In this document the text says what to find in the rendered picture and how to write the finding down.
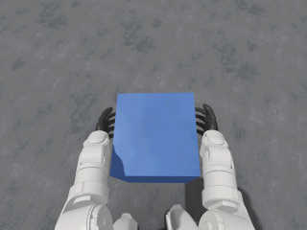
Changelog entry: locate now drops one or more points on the right robot upper arm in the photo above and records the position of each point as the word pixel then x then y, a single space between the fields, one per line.
pixel 216 219

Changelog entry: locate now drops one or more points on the left robot upper arm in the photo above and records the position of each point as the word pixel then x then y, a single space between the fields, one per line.
pixel 91 217

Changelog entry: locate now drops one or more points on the left robot thigh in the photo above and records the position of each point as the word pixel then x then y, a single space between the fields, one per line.
pixel 125 224

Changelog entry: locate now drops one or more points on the right robot forearm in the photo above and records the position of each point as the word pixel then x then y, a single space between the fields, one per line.
pixel 219 177

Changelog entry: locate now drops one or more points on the carton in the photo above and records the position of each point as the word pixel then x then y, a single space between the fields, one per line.
pixel 155 138

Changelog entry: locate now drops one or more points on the robot right hand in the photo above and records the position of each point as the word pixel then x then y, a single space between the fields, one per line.
pixel 210 122

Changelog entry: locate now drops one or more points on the left robot forearm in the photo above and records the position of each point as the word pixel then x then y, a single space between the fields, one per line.
pixel 90 185

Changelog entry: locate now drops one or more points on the left robot shin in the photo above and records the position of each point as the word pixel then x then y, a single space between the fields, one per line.
pixel 126 215

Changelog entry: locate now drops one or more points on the robot left hand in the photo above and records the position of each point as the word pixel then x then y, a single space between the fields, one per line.
pixel 104 122

